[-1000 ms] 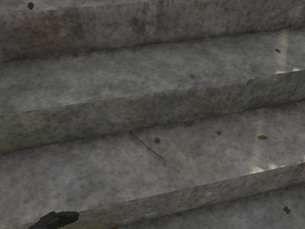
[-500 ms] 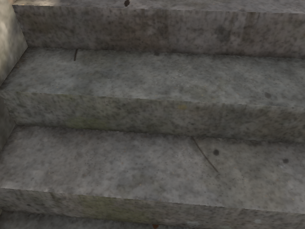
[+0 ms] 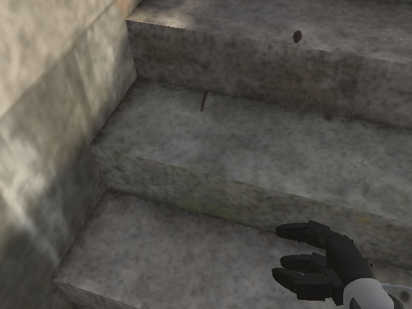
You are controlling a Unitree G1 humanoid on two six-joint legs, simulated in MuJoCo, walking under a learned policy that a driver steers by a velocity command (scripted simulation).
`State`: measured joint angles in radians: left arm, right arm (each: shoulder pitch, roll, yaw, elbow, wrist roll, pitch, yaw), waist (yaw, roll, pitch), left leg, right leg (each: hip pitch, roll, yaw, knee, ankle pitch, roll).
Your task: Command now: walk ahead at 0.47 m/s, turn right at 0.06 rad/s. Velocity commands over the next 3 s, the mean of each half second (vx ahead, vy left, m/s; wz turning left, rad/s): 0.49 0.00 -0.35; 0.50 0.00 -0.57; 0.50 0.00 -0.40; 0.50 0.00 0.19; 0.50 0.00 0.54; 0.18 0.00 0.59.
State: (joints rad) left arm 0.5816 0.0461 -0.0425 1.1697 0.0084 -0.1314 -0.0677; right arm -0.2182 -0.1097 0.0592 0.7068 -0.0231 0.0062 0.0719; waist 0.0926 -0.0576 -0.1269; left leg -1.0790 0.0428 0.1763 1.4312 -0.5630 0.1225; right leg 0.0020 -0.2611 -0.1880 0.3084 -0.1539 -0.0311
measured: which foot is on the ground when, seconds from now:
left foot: down 0.00-0.60, up 0.62-1.00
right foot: down 0.00-0.00, up 0.02-0.50, down 0.52-1.00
